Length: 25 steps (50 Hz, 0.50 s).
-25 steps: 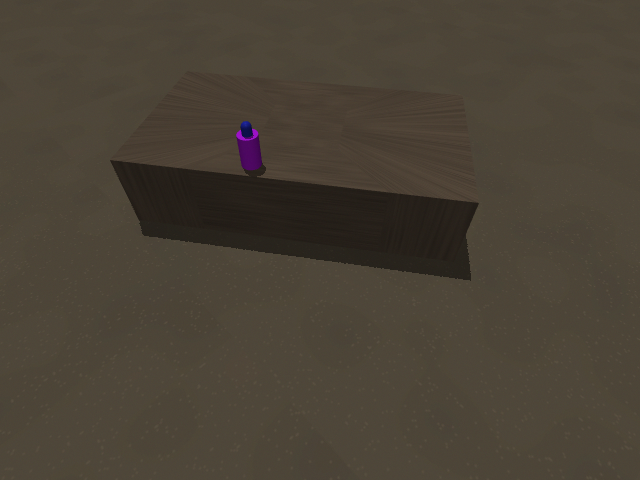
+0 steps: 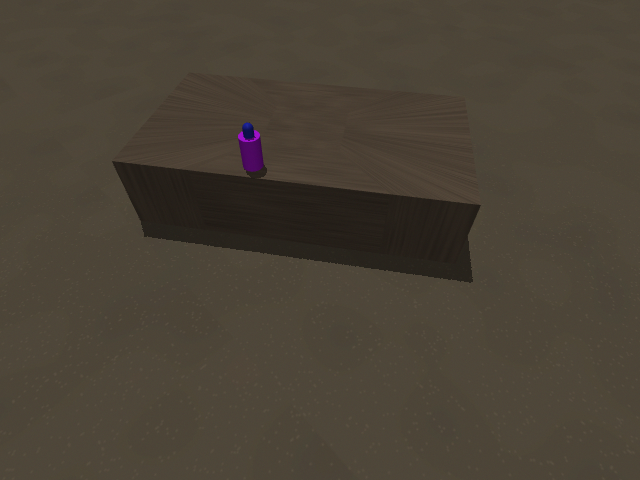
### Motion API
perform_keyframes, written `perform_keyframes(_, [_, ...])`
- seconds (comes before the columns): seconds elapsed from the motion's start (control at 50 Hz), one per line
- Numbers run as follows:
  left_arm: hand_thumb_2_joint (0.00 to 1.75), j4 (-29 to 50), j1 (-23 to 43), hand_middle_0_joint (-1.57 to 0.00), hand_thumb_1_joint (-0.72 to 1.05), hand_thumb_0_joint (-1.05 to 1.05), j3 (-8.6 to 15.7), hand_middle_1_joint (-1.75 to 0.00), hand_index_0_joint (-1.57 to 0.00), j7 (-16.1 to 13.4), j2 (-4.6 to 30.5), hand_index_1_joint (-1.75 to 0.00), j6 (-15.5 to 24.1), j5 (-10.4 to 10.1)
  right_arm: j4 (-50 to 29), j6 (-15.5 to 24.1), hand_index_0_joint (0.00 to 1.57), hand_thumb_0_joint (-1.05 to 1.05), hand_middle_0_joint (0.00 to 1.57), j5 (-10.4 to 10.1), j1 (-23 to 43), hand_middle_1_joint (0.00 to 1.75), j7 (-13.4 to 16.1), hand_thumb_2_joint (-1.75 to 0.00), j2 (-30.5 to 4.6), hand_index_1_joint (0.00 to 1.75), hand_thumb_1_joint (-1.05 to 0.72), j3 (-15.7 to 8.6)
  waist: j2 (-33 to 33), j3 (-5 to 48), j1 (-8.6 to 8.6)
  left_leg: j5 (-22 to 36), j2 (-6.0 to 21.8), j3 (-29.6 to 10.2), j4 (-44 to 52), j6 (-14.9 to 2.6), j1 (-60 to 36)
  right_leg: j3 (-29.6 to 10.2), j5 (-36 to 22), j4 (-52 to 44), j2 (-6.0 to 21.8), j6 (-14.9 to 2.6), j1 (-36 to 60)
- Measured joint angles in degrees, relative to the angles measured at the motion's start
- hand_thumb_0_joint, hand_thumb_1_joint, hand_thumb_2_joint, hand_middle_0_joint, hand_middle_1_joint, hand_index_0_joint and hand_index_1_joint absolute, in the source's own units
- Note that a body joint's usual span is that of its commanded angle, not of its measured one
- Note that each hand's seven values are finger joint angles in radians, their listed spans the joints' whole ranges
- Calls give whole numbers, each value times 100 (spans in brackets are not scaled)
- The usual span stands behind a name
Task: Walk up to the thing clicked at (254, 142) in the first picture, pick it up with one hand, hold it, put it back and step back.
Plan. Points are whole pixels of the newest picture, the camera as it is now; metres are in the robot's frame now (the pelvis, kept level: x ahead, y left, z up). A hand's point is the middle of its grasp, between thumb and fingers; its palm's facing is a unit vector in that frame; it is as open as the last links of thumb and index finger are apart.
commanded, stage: stand
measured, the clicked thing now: (250, 145) +1.25 +0.30 -0.36
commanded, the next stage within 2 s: walk up in 0.62 s
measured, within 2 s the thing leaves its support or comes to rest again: neither
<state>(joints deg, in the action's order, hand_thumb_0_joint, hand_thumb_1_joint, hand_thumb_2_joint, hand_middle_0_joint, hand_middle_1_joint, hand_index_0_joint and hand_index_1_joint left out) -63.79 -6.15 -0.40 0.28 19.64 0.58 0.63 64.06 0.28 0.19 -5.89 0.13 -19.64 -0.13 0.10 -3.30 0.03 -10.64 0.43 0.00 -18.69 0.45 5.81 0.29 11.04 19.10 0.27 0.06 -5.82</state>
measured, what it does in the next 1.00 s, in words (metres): steps to the left: left foot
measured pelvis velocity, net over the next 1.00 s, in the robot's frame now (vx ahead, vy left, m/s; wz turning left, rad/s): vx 0.07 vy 0.09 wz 0.15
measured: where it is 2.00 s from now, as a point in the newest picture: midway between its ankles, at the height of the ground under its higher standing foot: (235, 418)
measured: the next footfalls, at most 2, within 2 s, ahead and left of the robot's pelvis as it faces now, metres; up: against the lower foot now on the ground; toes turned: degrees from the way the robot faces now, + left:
left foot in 0.96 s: +0.16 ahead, +0.25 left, +0.00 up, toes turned +13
right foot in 1.34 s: +0.36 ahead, +0.06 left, +0.00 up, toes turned +9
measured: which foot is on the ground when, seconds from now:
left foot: down 0.00-0.66, up 0.68-0.94, down 0.96-1.00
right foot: down 0.00-0.98, up 1.00-1.00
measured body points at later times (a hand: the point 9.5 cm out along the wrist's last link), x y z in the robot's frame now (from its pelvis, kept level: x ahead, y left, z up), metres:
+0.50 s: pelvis +0.00 +0.00 +0.00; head +0.01 +0.00 +0.45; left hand +0.07 +0.30 -0.13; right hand +0.07 -0.30 -0.13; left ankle +0.00 +0.12 -0.75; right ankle -0.01 -0.12 -0.75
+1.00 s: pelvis +0.07 +0.09 -0.04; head +0.09 +0.11 +0.41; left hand +0.06 +0.45 -0.15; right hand +0.19 -0.24 -0.13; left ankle +0.12 +0.24 -0.75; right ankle +0.00 -0.11 -0.73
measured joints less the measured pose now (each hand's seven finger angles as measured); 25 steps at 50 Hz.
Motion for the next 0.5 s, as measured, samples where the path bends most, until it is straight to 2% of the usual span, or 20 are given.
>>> perform_keyframes(0.5, [89, -18, -45, -20, 90, 1, -2, -30, -20, 11, 24, -30, -10, -5, 32, 2, 20, 0, 20, 4, -77, 30, -6, -90, -15, 30, -91, 13, -1, 11, 3, 47, -6, -13, 71, 8, -12, 13, -21, -33, 6, -6, 0])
